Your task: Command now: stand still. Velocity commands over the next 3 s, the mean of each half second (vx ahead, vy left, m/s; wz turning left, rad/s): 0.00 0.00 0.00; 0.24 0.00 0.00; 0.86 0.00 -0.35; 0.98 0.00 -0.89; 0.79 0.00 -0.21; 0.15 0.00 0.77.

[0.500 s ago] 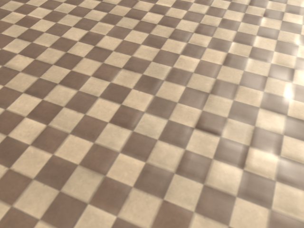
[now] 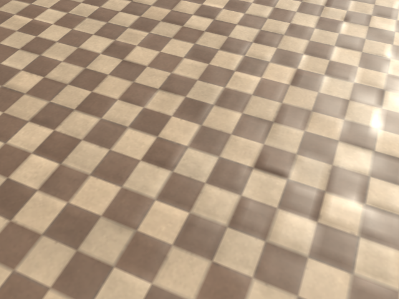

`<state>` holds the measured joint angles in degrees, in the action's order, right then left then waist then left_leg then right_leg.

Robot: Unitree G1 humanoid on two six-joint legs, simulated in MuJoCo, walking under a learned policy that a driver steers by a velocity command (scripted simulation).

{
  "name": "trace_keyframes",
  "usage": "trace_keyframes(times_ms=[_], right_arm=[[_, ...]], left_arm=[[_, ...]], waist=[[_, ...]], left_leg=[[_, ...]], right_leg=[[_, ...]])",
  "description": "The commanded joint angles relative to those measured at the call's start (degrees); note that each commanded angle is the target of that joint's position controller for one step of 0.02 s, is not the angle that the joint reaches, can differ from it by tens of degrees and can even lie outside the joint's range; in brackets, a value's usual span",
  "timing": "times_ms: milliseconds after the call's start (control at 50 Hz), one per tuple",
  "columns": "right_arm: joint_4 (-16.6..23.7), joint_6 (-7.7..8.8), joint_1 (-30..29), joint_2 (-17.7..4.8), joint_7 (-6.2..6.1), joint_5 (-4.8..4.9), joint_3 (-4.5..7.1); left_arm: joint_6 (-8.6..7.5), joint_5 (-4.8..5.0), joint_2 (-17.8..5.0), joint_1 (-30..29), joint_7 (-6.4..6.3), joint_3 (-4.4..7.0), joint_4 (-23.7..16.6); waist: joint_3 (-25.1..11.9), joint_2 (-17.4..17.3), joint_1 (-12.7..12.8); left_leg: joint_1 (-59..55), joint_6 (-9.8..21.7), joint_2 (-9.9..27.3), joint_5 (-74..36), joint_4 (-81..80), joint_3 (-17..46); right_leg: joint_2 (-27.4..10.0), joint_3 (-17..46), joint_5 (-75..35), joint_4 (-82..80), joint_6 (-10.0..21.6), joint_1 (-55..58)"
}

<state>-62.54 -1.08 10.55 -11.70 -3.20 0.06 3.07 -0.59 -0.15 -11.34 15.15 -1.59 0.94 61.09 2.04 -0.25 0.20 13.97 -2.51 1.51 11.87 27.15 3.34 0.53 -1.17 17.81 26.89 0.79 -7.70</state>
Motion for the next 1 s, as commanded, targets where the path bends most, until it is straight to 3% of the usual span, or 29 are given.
trace_keyframes(times_ms=[20, 720, 740, 760, 780, 800, 820, 840, 860, 900, 940, 960, 980, 1000], right_arm=[[0.8, 0.43, 0.9, -5.6, -0.15, 0.02, 0.67], [-2.2, 0.42, 4.3, -4.2, -0.10, 0.23, -0.79], [-3.0, 0.35, 5.9, -3.4, -0.14, 0.35, -0.93], [-2.8, 0.46, 6.2, -4.2, -0.09, 0.99, -0.46], [-0.9, 1.15, 2.7, -5.2, 0.21, 1.01, -0.14], [2.2, 2.51, -2.2, -3.0, 1.01, 1.58, -0.73], [4.6, 3.90, -6.4, -3.4, 1.68, 1.86, -0.73], [5.4, 5.12, -6.7, -3.9, 2.22, 1.99, -0.30], [5.4, 6.11, -5.0, -3.7, 2.62, 1.90, -0.17], [5.7, 7.72, -3.7, -3.7, 3.19, 2.06, -0.06], [4.5, 8.18, -0.7, -3.0, 3.58, 2.30, 0.17], [5.2, 5.73, 2.8, -2.2, 5.35, -2.24, 0.19], [3.9, 4.63, 7.3, -1.8, 5.45, -2.31, 0.70], [1.5, 4.55, 15.5, -3.5, 4.83, -1.96, 1.63]], left_arm=[[-0.33, 0.01, -5.4, 3.1, -0.20, 0.84, -0.9], [-0.42, 0.21, -3.1, 9.7, -0.46, 0.27, 0.7], [-0.22, 0.43, -3.4, 11.8, -0.68, 0.49, 1.6], [0.01, 1.20, -6.2, 12.2, -0.96, 1.45, 1.2], [-0.18, 1.76, -8.6, 15.0, -1.10, 2.25, 1.0], [-1.05, 2.23, -12.0, 15.4, -1.12, 3.48, 0.6], [-2.12, 1.72, -12.0, 13.7, -1.19, 3.67, -0.6], [-3.19, 0.98, -9.7, 11.1, -1.12, 3.15, -1.8], [-3.91, 1.13, -8.2, 8.9, -0.79, 2.90, -2.9], [-4.30, 2.47, -8.6, 7.6, -0.37, 3.12, -4.2], [-4.14, 2.51, -10.5, 7.0, -0.18, 3.54, -5.0], [-3.54, -2.66, -10.6, 7.0, 0.59, 3.99, -3.7], [-3.30, -2.74, -10.1, 5.9, 0.91, 4.19, -4.1], [-3.50, -2.56, -9.5, 4.8, 1.13, 4.00, -4.6]], waist=[[0.4, 0.3, 0.0], [1.5, 0.3, -0.1], [-1.1, 1.4, 0.1], [0.5, 4.1, 0.6], [4.2, 6.6, 2.6], [8.1, 13.5, 3.8], [11.7, 12.4, 4.1], [12.0, 9.3, 2.4], [9.9, 7.8, 1.0], [6.1, 7.0, 0.4], [4.2, 8.5, -1.2], [3.1, 8.7, -2.9], [3.8, 6.5, -5.2], [1.4, 0.8, -8.8]], left_leg=[[-4.5, 2.1, 0.2, -8.6, -2.5, -0.4], [-3.1, 2.3, -0.2, -8.0, -2.5, -0.8], [-3.5, 2.4, -2.4, 3.4, -0.5, -3.5], [0.7, 2.9, -4.9, 18.7, 3.9, -6.3], [9.4, 3.3, -4.7, 24.5, 9.5, -6.6], [16.1, 3.6, -2.9, 16.7, 19.8, -7.7], [23.4, 4.4, 1.7, 14.6, 27.2, -3.5], [28.7, 5.1, 4.0, 13.0, 31.1, -1.5], [29.9, 5.6, 5.5, 11.4, 30.8, -0.7], [21.4, 5.7, 5.1, 9.2, 18.4, -3.1], [7.1, 4.4, 0.7, 7.8, 11.1, -9.0], [0.0, 4.4, -2.6, 10.2, 5.8, -13.5], [-9.1, 4.1, -4.2, 4.7, 3.0, -16.4], [-19.6, 4.1, -5.2, 6.4, 1.9, -15.5]], right_leg=[[-2.3, 2.1, -6.6, -6.8, 0.7, -6.6], [-1.9, 1.5, -7.1, -6.4, 0.4, -6.8], [-1.3, 1.4, 5.6, -7.4, 1.3, -5.5], [-2.9, 4.7, 22.6, -9.0, 3.7, -6.3], [-8.4, 12.6, 35.9, -13.5, 7.1, -6.2], [-18.0, 24.9, 40.4, -20.5, 11.7, -5.9], [-23.5, 31.9, 34.9, -24.0, 14.6, -5.6], [-23.8, 31.1, 27.9, -23.2, 14.1, -2.4], [-22.0, 27.4, 22.9, -21.6, 12.3, 0.2], [-17.6, 18.2, 15.6, -20.6, 8.8, -0.5], [-13.1, 11.3, 14.0, -18.3, 8.3, -7.6], [-11.1, 9.1, 19.5, -16.4, 10.0, -10.7], [-10.4, 7.7, 20.4, -12.2, 10.3, -16.6], [-7.7, 5.2, 14.5, -1.0, 10.1, -21.9]])
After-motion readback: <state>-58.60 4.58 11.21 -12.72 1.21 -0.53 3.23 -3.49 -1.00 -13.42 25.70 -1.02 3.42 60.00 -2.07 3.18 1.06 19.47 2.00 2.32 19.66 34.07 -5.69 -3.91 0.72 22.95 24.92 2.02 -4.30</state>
